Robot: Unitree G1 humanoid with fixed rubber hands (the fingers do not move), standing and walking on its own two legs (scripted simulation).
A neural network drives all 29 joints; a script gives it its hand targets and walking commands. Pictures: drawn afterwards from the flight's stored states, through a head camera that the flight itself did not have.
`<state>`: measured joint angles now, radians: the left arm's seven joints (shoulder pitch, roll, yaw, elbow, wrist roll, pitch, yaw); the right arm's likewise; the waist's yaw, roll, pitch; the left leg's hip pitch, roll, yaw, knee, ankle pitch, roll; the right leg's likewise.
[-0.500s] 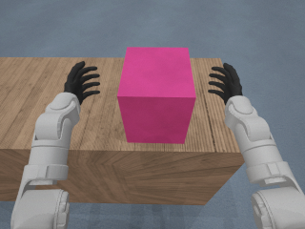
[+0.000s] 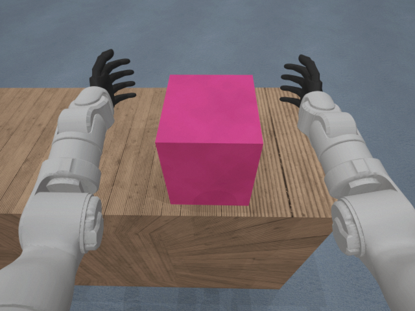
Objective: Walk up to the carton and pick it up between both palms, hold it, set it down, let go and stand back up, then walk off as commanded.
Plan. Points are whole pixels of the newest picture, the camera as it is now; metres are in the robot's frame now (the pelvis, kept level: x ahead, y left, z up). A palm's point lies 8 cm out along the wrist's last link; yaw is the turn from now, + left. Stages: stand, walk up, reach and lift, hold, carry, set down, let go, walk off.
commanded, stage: reach and lift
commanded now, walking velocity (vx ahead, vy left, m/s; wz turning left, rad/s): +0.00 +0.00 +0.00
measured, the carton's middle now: (210, 141) +0.46 +0.02 +0.05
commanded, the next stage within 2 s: none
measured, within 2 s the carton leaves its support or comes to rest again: neither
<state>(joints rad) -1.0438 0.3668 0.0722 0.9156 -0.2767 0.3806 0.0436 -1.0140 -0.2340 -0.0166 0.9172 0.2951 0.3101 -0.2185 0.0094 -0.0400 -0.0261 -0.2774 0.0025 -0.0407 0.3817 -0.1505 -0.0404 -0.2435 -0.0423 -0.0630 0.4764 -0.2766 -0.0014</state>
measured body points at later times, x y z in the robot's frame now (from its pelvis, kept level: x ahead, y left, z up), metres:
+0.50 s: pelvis +0.00 +0.00 +0.00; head +0.02 +0.01 +0.45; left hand +0.44 +0.23 +0.11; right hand +0.45 -0.15 +0.11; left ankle +0.03 +0.15 -0.74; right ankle -0.02 -0.11 -0.74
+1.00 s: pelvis +0.01 +0.01 +0.00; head +0.05 +0.02 +0.44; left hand +0.46 +0.18 +0.09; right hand +0.46 -0.12 +0.10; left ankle +0.03 +0.15 -0.74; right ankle -0.02 -0.11 -0.74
